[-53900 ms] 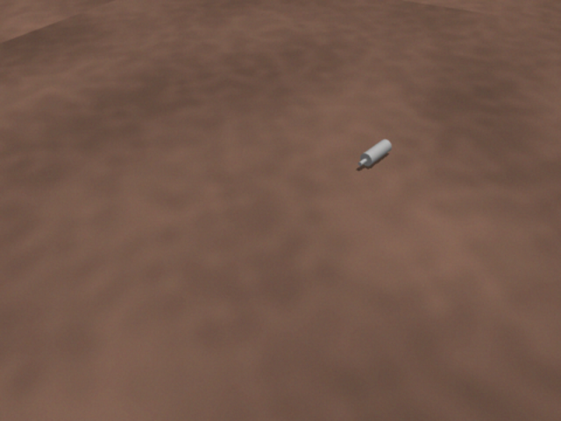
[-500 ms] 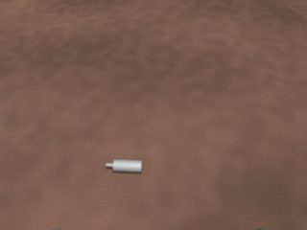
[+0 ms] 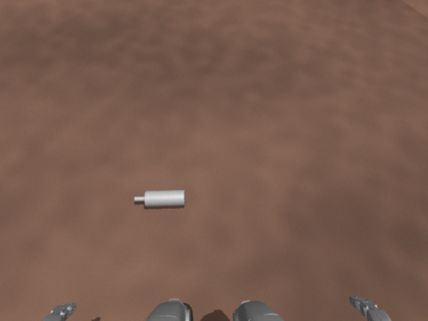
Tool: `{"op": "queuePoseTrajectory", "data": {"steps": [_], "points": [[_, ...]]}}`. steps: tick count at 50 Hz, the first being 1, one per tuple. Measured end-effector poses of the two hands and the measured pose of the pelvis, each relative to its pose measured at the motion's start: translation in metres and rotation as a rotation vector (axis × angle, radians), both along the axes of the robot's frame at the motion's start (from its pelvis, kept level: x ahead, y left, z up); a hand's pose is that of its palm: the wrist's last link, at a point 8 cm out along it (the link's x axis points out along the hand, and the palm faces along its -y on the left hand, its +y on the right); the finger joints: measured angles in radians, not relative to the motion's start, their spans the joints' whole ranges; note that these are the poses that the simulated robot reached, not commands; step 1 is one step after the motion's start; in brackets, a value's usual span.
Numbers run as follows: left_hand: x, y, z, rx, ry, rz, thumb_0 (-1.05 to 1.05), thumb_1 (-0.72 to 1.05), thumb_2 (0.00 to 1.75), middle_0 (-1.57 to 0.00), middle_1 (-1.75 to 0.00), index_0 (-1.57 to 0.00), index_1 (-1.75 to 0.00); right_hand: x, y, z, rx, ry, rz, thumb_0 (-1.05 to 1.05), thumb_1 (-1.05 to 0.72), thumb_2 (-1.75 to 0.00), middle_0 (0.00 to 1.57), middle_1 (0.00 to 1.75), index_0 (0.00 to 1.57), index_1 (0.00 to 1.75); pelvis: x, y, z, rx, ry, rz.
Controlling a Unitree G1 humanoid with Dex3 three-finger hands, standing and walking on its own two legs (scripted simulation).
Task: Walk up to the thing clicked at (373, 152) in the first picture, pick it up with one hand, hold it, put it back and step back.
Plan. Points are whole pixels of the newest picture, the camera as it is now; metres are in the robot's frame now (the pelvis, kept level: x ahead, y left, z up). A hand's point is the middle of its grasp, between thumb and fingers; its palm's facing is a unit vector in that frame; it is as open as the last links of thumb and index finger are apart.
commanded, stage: step back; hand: left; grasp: from above
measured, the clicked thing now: (159, 198) +0.66 +0.23 -0.72
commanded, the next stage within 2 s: none
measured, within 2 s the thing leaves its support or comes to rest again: neither
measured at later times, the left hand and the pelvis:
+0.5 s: hand out of the picture -0.02 +0.26 -0.14, palm faces +0.06 -0.92 -0.39, open 7.4 cm; pelvis -0.15 -0.01 -0.01, yaw +5 degrees
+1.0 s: hand out of the picture -0.26 +0.22 -0.14, palm faces +0.00 -0.91 -0.42, open 7.4 cm; pelvis -0.31 -0.05 +0.00, yaw -1 degrees
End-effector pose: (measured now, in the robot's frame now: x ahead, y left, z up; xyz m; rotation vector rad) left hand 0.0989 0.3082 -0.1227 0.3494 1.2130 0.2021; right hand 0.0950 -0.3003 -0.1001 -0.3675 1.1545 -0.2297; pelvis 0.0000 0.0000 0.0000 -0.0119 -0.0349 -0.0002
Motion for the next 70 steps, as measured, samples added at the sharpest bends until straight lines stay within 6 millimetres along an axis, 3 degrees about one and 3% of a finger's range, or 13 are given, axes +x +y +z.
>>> {"op": "queuePoseTrajectory", "data": {"steps": [7,11,17,25,29,34,39,44,48,51,57,64,70], "points": [[-0.051,-0.022,0.010,0.029,-0.015,-0.006,0.01,0.91,0.90,-0.20,-0.30,-0.20,-0.30,-0.034,-0.026,-0.021,0.042,-0.032,-0.016,0.00,-0.90,-0.90,0.21,0.31,0.21,0.30,-0.042,-0.020,-0.009,-0.023,-0.032,-0.004],[-0.085,-0.028,0.028,0.040,-0.023,0.016,0.01,0.91,0.90,-0.21,-0.30,-0.20,-0.30,-0.058,-0.033,-0.014,0.056,-0.012,-0.027,0.00,-0.90,-0.90,0.21,0.30,0.20,0.30,-0.058,-0.027,0.002,0.042,-0.026,-0.021],[-0.102,-0.025,0.043,0.065,-0.073,0.021,0.01,0.90,0.90,-0.21,-0.30,-0.20,-0.30,-0.102,-0.043,-0.009,0.022,0.043,-0.003,0.00,-0.90,-0.90,0.21,0.30,0.20,0.30,-0.090,-0.026,0.009,0.042,0.014,0.014],[-0.129,-0.007,0.021,0.031,-0.175,0.028,0.01,0.90,0.90,-0.21,-0.30,-0.20,-0.30,-0.155,-0.025,-0.014,-0.027,0.102,0.060,0.00,-0.90,-0.90,0.20,0.30,0.20,0.30,-0.147,-0.012,-0.007,0.033,-0.003,0.084],[-0.163,-0.005,0.012,-0.004,-0.132,0.059,0.01,0.91,0.90,-0.20,-0.30,-0.20,-0.30,-0.178,-0.010,0.000,-0.014,0.073,0.077,0.00,-0.90,-0.90,0.21,0.30,0.20,0.30,-0.170,-0.009,0.000,0.010,-0.017,0.084],[-0.209,-0.007,0.014,-0.024,-0.094,0.080,0.01,0.91,0.90,-0.21,-0.30,-0.20,-0.30,-0.190,-0.008,0.017,-0.026,0.021,0.087,0.00,-0.90,-0.90,0.21,0.31,0.21,0.30,-0.196,-0.012,0.009,-0.019,0.004,0.060],[-0.259,-0.010,0.008,0.003,-0.030,0.064,0.01,0.91,0.90,-0.20,-0.30,-0.20,-0.30,-0.196,-0.018,0.020,-0.031,-0.072,0.093,0.00,-0.90,-0.90,0.21,0.31,0.21,0.30,-0.231,-0.021,0.005,-0.010,0.006,0.021],[-0.304,-0.025,0.004,0.037,0.011,0.030,0.01,0.91,0.90,-0.20,-0.30,-0.20,-0.30,-0.220,-0.041,0.004,-0.011,-0.130,0.090,0.00,-0.90,-0.90,0.21,0.31,0.21,0.30,-0.274,-0.038,-0.009,0.012,-0.001,-0.018],[-0.347,-0.045,0.015,0.045,0.017,0.034,0.01,0.91,0.90,-0.20,-0.30,-0.20,-0.30,-0.255,-0.059,-0.012,0.017,-0.111,0.049,0.00,-0.90,-0.90,0.21,0.30,0.21,0.30,-0.305,-0.050,-0.010,-0.021,-0.026,0.009],[-0.375,-0.052,0.030,0.057,0.021,0.048,0.01,0.91,0.90,-0.21,-0.30,-0.20,-0.30,-0.289,-0.062,-0.011,0.041,-0.063,0.025,0.00,-0.90,-0.90,0.20,0.30,0.20,0.30,-0.319,-0.056,0.001,0.046,-0.016,-0.014],[-0.393,-0.050,0.047,0.099,-0.030,0.042,0.01,0.90,0.90,-0.21,-0.30,-0.20,-0.30,-0.360,-0.069,-0.017,0.036,0.039,0.027,0.00,-0.90,-0.90,0.20,0.30,0.20,0.30,-0.356,-0.058,0.007,0.054,0.019,0.029],[-0.411,-0.037,0.028,0.086,-0.164,0.051,0.01,0.90,0.90,-0.21,-0.30,-0.20,-0.30,-0.425,-0.056,-0.027,0.006,0.125,0.082,0.00,-0.90,-0.90,0.20,0.30,0.20,0.30,-0.415,-0.054,-0.009,0.036,-0.002,0.107],[-0.460,-0.049,0.018,0.005,-0.124,0.082,0.01,0.91,0.90,-0.20,-0.30,-0.20,-0.30,-0.462,-0.047,-0.003,0.006,0.076,0.093,0.00,-0.90,-0.90,0.21,0.31,0.21,0.30,-0.456,-0.054,0.002,0.005,-0.027,0.098]]}}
